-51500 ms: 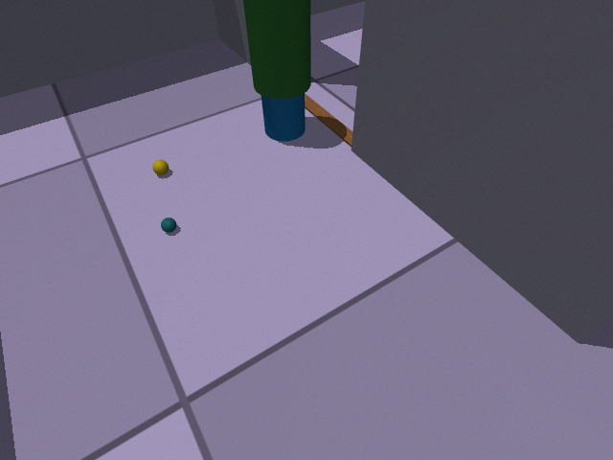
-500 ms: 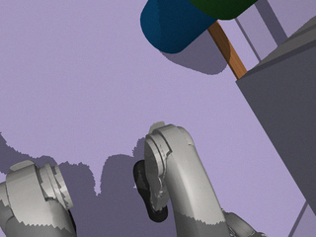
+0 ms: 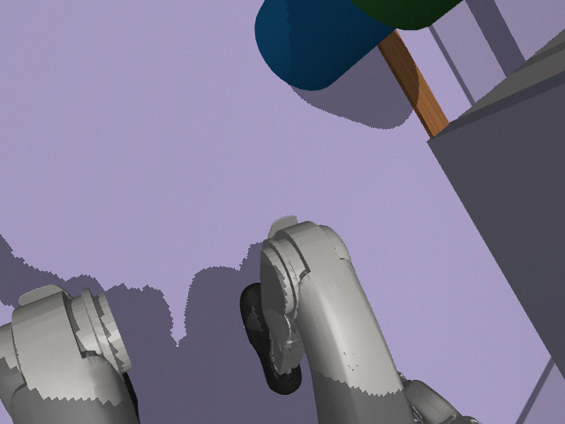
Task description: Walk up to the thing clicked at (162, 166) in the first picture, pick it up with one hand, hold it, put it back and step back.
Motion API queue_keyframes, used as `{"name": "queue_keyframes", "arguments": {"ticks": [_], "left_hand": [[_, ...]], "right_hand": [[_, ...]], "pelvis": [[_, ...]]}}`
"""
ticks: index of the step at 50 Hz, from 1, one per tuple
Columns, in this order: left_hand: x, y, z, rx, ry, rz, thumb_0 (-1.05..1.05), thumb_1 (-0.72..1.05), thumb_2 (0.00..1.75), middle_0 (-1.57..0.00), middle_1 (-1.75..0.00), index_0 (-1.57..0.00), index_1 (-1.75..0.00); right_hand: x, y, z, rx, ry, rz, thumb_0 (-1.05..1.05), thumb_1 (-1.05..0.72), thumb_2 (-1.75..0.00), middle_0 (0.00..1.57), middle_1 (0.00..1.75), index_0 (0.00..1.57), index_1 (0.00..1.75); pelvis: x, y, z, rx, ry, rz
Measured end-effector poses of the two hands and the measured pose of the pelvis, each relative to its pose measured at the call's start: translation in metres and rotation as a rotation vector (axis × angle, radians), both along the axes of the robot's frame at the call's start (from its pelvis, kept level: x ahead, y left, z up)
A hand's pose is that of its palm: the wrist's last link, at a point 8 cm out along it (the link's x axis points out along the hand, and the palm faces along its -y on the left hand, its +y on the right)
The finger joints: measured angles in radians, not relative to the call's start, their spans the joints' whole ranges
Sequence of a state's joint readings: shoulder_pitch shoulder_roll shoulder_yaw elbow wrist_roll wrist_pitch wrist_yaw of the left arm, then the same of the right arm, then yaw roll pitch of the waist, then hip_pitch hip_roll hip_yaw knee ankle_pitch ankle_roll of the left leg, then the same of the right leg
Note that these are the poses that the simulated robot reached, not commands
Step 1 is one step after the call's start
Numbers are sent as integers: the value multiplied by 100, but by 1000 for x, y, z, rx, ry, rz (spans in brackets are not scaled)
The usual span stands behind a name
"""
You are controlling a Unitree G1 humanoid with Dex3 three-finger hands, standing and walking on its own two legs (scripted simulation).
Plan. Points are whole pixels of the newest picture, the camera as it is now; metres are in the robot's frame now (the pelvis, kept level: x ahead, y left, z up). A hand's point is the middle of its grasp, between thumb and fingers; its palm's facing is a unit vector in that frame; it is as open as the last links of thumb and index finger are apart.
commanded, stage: withdraw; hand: left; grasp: from above
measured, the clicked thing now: out of the picture +0.44 +0.33 -0.26
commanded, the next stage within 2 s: home in 1.02 s
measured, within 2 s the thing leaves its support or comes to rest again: neither
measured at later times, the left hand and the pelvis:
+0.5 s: hand out of the picture +0.45 +0.35 -0.14, palm faces -0.29 -0.07 -0.95, open 14.1 cm; pelvis +0.01 +0.00 +0.02, yaw +2 degrees
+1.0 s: hand out of the picture +0.41 +0.35 -0.09, palm faces -0.49 -0.09 -0.87, open 14.1 cm; pelvis -0.01 -0.01 +0.05, yaw +7 degrees
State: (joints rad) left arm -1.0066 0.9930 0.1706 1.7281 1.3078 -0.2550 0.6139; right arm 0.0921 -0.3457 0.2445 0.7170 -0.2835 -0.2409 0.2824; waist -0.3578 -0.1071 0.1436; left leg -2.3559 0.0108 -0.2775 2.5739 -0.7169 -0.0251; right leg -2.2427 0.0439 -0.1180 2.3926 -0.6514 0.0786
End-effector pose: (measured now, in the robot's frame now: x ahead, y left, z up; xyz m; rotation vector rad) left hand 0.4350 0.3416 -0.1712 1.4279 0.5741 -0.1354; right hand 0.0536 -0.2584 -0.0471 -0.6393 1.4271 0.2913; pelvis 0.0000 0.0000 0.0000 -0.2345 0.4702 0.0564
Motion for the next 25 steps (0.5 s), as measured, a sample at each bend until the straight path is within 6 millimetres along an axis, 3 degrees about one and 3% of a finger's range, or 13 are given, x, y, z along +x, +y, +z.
{"name": "queue_keyframes", "arguments": {"ticks": [9, 15, 20, 25], "left_hand": [[-2, -2, 1, 3, 1, -22, 0, -49, 102, -9, -104, -9, -103], [8, -2, 8, 18, -57, -21, 0, -49, 100, -9, -103, -9, -102], [16, 1, 38, 49, -141, -7, 0, -50, 99, -9, -102, -9, -101], [11, 9, 86, 100, -140, 18, 0, -51, 100, -9, -101, -8, -101]], "right_hand": [[2, -2, 2, -15, -8, 9, 0, -90, -90, 20, 30, 20, 30], [3, -2, 2, -8, -14, 2, 0, -90, -90, 20, 30, 20, 30], [8, -1, -2, 25, -19, -55, 0, -90, -90, 20, 30, 20, 30], [24, 0, -7, 71, -54, -150, 0, -91, -90, 20, 30, 20, 30]], "pelvis": [[-1, 0, 0, 1, -2, 1], [0, 0, 0, 2, 7, 2], [4, -1, 6, 8, 50, 8], [7, -2, 21, 28, 105, 24]]}}
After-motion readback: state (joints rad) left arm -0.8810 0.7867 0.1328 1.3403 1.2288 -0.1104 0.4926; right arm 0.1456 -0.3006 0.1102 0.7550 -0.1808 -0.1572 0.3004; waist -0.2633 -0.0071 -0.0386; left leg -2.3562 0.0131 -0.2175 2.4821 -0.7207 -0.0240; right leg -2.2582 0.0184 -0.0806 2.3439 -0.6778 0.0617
